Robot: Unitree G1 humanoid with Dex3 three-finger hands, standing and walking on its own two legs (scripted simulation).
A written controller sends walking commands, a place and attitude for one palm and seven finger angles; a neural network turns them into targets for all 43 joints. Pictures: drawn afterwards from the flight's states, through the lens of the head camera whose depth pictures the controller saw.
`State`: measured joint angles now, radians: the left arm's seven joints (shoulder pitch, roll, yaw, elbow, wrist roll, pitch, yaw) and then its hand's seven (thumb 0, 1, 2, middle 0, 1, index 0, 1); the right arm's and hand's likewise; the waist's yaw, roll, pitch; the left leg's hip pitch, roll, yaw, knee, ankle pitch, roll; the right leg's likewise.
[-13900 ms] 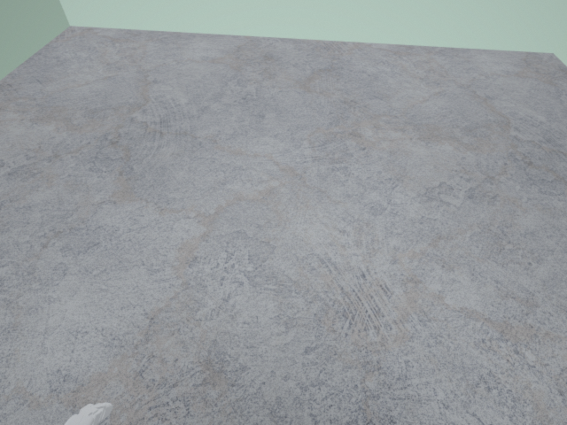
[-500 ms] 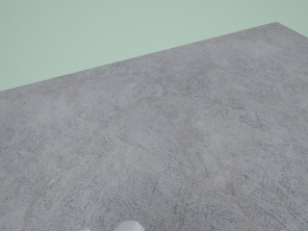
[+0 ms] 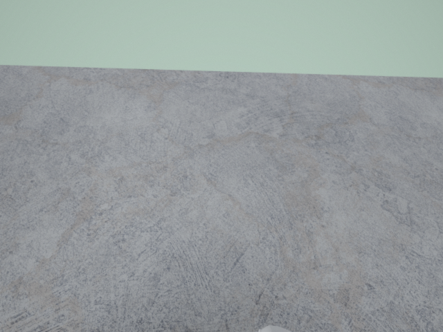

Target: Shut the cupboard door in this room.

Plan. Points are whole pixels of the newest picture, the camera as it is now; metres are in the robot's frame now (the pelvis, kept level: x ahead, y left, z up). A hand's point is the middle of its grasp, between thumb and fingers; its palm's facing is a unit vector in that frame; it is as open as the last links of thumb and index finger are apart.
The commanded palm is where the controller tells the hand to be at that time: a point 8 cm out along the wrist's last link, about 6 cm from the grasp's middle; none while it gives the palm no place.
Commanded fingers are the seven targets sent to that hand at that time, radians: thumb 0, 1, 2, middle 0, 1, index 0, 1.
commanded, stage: turn or walk to find it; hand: left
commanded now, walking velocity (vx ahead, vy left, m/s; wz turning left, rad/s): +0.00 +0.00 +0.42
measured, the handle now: out of the picture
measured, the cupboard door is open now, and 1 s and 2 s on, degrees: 99 99 99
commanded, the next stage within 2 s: none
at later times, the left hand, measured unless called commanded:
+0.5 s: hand out of the picture +0.02 +0.15 -0.15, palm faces +0.23 -0.94 -0.27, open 7.4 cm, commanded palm none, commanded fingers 0.00 0.90 0.90 -0.20 -0.30 -0.20 -0.30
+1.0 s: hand out of the picture -0.09 +0.21 -0.17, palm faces +0.46 -0.86 -0.24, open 7.4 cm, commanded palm none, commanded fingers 0.00 0.90 0.90 -0.20 -0.30 -0.20 -0.30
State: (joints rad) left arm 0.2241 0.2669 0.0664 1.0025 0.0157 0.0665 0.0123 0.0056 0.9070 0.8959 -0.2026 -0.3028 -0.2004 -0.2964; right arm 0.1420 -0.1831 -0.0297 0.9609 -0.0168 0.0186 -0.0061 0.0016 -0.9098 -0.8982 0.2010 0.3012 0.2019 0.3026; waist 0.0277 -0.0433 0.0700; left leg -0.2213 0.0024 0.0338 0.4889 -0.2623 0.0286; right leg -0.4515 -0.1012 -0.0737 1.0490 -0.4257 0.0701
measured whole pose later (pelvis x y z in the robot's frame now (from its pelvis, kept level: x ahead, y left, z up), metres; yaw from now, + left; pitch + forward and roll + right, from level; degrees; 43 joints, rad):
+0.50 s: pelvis -0.02 -0.05 +0.00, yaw +13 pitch -1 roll +2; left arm 0.20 0.16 0.02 0.93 0.02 0.01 0.02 0.00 0.90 0.90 -0.21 -0.30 -0.21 -0.30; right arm 0.23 -0.25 -0.08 1.00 -0.02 0.08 0.01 0.00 -0.91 -0.90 0.20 0.30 0.20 0.30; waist -0.02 0.04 0.07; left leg -0.48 0.01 -0.04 1.16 -0.36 -0.06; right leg -0.20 -0.07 -0.18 0.50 -0.29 -0.04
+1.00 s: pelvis -0.05 -0.01 +0.00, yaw +25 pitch +0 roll -1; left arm 0.19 0.26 0.06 0.98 0.01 0.06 0.01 0.00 0.91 0.90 -0.20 -0.30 -0.20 -0.30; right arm 0.14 -0.18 -0.03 0.95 -0.01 0.01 0.00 0.00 -0.91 -0.90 0.20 0.30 0.20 0.30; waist 0.02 -0.03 0.07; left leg -0.22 -0.02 0.01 0.45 -0.22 0.05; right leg -0.45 -0.09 -0.04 1.04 -0.41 0.09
